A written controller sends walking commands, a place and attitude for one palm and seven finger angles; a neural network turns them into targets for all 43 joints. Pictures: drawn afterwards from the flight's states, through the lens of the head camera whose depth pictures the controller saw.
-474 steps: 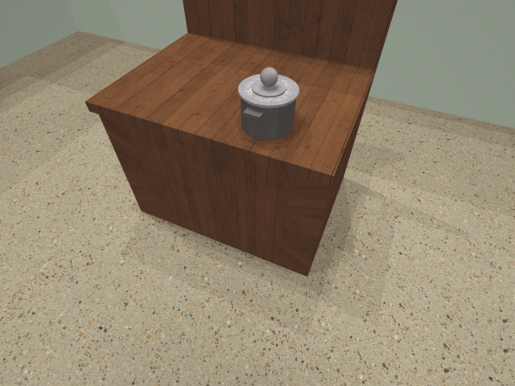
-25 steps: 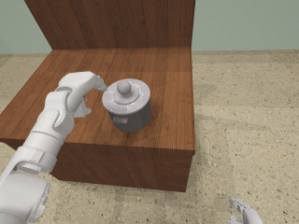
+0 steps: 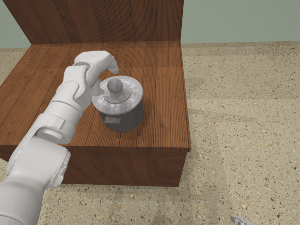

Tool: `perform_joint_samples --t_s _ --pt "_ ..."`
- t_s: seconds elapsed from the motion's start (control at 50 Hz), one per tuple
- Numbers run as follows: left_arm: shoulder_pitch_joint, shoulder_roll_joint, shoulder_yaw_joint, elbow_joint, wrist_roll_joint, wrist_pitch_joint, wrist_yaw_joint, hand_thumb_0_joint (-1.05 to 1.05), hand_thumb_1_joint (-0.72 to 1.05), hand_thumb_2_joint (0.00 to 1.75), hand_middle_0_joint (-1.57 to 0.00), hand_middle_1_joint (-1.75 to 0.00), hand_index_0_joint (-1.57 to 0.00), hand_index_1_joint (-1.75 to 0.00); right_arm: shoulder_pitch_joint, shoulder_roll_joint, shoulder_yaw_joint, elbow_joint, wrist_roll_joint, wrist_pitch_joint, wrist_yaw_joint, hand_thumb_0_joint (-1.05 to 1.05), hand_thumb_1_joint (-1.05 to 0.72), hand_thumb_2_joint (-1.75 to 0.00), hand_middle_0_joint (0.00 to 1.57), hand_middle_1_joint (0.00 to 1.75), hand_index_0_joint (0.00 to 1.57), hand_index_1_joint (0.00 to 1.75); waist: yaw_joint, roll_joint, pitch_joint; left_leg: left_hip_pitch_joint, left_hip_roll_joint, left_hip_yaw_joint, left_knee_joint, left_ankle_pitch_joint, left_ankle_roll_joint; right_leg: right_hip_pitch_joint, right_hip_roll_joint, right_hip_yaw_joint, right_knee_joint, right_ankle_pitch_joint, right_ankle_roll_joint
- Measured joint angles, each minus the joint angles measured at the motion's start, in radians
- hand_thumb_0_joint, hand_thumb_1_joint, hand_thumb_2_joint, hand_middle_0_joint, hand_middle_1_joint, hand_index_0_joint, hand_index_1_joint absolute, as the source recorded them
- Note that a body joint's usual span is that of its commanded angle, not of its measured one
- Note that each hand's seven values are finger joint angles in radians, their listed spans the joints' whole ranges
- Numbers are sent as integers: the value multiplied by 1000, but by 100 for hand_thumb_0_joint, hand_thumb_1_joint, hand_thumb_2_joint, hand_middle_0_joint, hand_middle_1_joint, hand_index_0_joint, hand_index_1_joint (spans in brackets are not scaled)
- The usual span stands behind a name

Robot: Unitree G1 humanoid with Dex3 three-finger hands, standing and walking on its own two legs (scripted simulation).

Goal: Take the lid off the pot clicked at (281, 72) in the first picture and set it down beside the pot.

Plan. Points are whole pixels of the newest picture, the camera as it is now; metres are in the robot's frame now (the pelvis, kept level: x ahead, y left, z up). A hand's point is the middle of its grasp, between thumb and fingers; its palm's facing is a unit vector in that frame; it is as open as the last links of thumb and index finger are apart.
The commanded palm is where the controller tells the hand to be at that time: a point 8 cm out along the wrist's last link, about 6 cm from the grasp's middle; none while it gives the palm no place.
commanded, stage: move the open hand above the knob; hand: left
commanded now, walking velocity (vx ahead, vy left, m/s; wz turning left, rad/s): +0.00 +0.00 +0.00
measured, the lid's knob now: (115, 85) +0.54 +0.11 +0.04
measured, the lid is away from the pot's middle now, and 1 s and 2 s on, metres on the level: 0.00 0.00 0.00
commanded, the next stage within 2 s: lower the open fingers around the knob in 0.90 s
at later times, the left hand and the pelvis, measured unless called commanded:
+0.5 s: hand (108, 74) +0.50 +0.11 +0.12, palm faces -0.35 -0.03 -0.94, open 10.1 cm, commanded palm +0.50 +0.12 +0.19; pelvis +0.00 +0.00 +0.00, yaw -2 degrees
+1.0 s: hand (104, 71) +0.51 +0.12 +0.13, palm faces -0.32 -0.03 -0.95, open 10.1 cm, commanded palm +0.51 +0.12 +0.19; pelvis +0.00 +0.00 +0.00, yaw -2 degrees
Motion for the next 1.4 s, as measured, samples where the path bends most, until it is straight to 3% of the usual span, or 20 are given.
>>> perform_joint_samples --t_s 0.2,0.3,0.4,0.52,0.8,1.12,1.22,1.4 --pt "-130 -41 -9 178 26 29 18 0 -27 138 -83 -8 -83 -8 43 -9 -13 32 -12 -5 3 0 -91 -90 20 29 19 30 -30 -2 -18 -52 4 12 9 1 2 -55 4 12 5 7 2" --pt "-146 -30 46 192 38 -2 41 0 -27 137 -83 -8 -83 -8 74 -11 -17 39 -20 -24 -11 0 -91 -90 20 29 19 30 -47 2 -31 -53 9 23 -3 3 1 -62 9 25 -5 13 1" --pt "-163 -19 60 277 51 37 56 0 -27 138 -83 -8 -83 -8 90 -13 -8 44 -13 -20 -7 0 -91 -90 20 29 19 30 -54 -2 -40 -55 18 35 -3 -1 -3 -71 18 37 -3 14 -2" --pt "-111 -1 63 208 42 6 13 0 -27 138 -83 -8 -83 -8 98 -12 -18 35 -15 -28 -20 0 -91 -90 20 29 19 30 -50 3 -29 -41 22 27 -11 3 -4 -49 23 28 -22 20 -5" --pt "-135 7 28 217 33 -20 -9 0 -27 138 -83 -8 -83 -8 49 -17 -19 30 -11 -34 -26 0 -91 -90 20 29 20 30 -35 -11 -32 -53 19 15 0 1 -3 -52 20 17 -21 19 -4" --pt "-171 -14 21 271 44 15 19 0 -27 138 -83 -8 -83 -8 59 2 -11 42 -15 -28 -13 0 -91 -90 20 29 20 30 -39 -9 -41 -77 13 23 11 -4 4 -78 14 26 -10 17 4" --pt "-132 -11 41 235 40 -23 9 0 -27 138 -83 -8 -83 -8 73 6 -12 42 -19 -30 -21 0 -91 -90 20 29 20 30 -44 -8 -41 -71 14 26 7 -3 5 -73 15 29 -16 20 5" --pt "-136 -35 27 285 47 -14 65 0 -27 138 -83 -8 -83 -8 75 1 -16 54 -19 -34 -20 0 -91 -90 20 29 20 30 -44 -13 -43 -89 17 29 19 -3 2 -93 18 32 -1 20 2"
